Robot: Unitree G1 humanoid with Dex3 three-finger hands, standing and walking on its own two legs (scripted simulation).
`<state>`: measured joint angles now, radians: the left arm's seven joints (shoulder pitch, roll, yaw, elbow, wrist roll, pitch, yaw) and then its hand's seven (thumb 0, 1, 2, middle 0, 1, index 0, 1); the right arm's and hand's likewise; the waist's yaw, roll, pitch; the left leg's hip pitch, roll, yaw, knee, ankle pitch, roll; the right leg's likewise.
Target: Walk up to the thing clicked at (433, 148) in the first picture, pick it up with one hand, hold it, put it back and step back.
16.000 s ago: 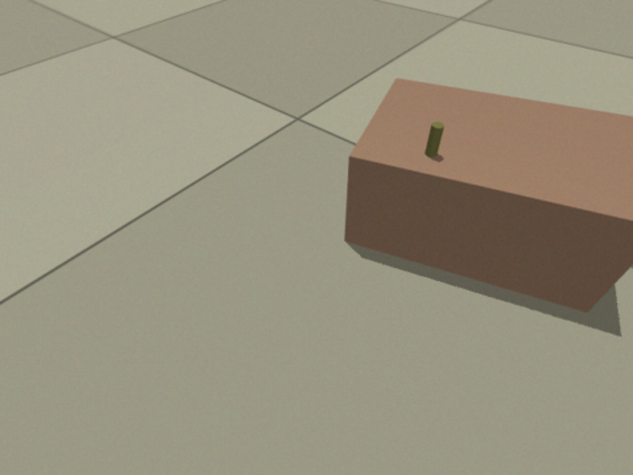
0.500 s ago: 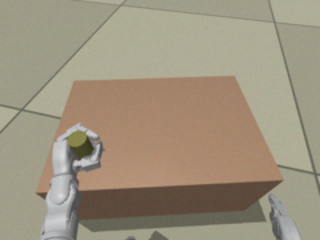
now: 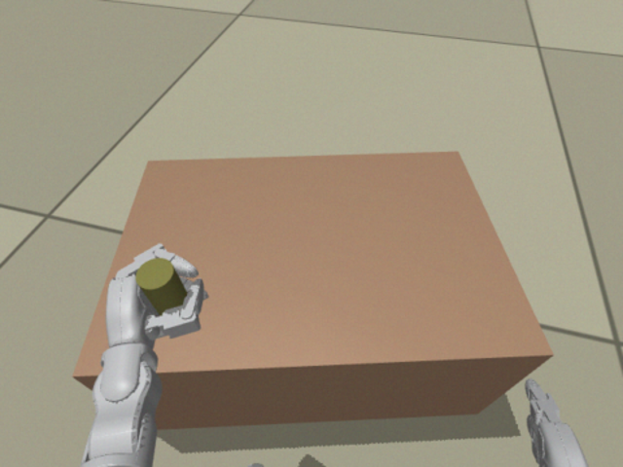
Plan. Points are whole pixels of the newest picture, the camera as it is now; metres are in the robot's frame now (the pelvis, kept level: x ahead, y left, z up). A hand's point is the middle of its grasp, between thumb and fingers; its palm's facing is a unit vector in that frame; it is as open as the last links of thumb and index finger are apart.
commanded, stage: hold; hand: left
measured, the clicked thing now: (170, 298) +0.32 +0.19 +0.06
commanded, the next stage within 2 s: crouch in 1.74 s
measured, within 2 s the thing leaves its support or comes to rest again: neither
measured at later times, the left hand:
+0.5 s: hand (182, 293) +0.33 +0.18 +0.07, palm faces +0.18 -0.98 +0.01, open 5.2 cm
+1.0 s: hand (178, 296) +0.32 +0.18 +0.07, palm faces +0.17 -0.99 +0.01, open 5.2 cm
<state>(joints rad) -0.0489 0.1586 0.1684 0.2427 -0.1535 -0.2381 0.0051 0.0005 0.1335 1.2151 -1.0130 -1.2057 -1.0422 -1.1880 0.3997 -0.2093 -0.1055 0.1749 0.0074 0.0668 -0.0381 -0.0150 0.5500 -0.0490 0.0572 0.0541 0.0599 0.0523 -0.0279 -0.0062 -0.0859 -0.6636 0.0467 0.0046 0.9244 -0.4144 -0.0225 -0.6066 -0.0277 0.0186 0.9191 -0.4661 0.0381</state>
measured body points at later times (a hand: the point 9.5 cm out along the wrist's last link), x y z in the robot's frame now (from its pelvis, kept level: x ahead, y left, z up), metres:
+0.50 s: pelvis +0.00 +0.00 +0.00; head +0.03 +0.01 +0.45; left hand +0.31 +0.23 +0.07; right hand +0.15 -0.27 -0.04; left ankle +0.03 +0.13 -0.69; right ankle +0.00 -0.14 -0.69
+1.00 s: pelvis -0.01 +0.00 +0.00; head +0.03 +0.01 +0.45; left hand +0.31 +0.23 +0.07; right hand +0.14 -0.26 -0.04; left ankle +0.03 +0.13 -0.69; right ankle +0.00 -0.14 -0.69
